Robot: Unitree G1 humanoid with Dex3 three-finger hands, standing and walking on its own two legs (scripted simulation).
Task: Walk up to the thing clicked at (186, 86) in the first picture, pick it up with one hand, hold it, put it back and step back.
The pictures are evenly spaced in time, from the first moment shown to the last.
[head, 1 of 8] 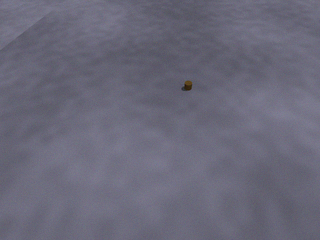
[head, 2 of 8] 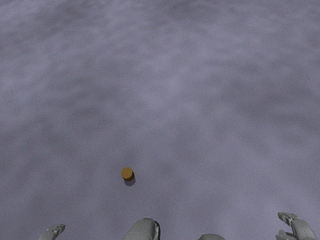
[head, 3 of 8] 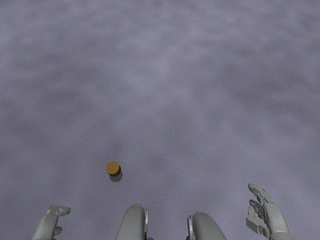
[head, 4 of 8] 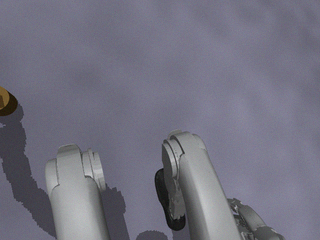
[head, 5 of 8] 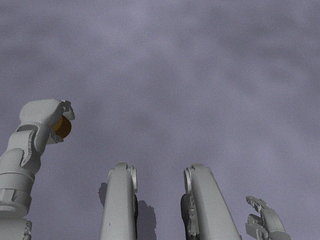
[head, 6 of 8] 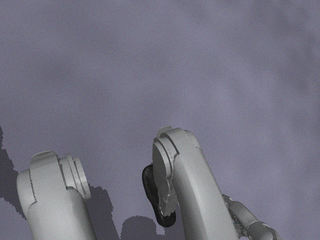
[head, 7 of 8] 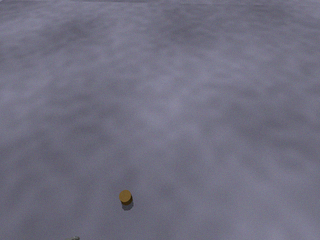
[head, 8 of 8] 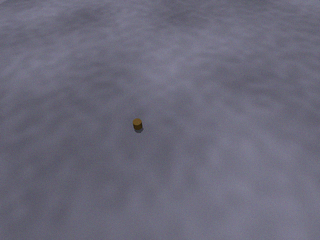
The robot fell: no
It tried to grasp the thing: yes
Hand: left
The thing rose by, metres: 0.69
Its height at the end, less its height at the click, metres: +0.00
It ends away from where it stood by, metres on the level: 0.02
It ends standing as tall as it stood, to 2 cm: yes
